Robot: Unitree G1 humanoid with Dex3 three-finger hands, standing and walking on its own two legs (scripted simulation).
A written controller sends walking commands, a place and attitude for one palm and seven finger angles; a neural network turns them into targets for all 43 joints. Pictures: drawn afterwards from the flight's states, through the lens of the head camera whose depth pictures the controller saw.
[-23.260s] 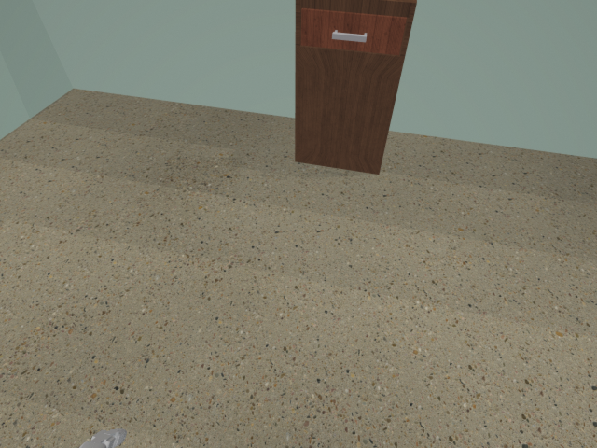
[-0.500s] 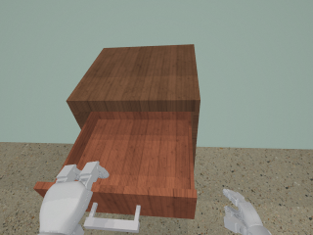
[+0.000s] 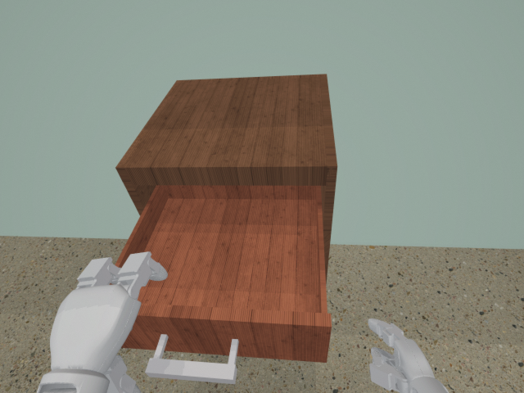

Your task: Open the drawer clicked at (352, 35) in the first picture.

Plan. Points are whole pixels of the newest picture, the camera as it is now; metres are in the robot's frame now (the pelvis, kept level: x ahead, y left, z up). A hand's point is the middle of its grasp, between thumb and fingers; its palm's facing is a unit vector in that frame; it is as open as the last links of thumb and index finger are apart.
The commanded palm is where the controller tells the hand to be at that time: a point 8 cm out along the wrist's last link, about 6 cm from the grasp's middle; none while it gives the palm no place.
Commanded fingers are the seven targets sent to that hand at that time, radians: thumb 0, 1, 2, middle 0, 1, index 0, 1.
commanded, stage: draw the hand back to the body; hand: left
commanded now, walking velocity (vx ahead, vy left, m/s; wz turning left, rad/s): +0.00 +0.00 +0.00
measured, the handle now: (195, 357) +0.19 +0.16 -0.04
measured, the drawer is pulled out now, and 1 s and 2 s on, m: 0.30 0.30 0.30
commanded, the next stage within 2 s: step back with the hand held close in 1.34 s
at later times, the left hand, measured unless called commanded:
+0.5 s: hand (134, 317) +0.16 +0.18 +0.14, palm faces +0.29 -0.85 -0.44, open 13.6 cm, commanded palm +0.12 +0.23 +0.18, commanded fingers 0.00 -0.19 0.44 -0.28 -1.00 -0.28 -1.00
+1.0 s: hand (104, 279) +0.18 +0.21 +0.18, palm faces +0.40 -0.81 -0.42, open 9.9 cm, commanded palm +0.13 +0.26 +0.20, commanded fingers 0.00 0.69 0.81 -0.22 -0.44 -0.22 -0.44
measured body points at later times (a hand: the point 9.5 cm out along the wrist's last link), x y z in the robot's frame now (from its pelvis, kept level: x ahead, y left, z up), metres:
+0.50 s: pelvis +0.01 -0.02 +0.01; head +0.00 -0.04 +0.46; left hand +0.14 +0.22 +0.16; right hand +0.23 -0.20 -0.05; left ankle +0.01 +0.05 -0.71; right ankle -0.02 -0.10 -0.71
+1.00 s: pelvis +0.02 -0.03 +0.02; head +0.01 -0.06 +0.47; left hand +0.16 +0.25 +0.20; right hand +0.23 -0.24 -0.06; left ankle +0.01 +0.05 -0.71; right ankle -0.02 -0.10 -0.71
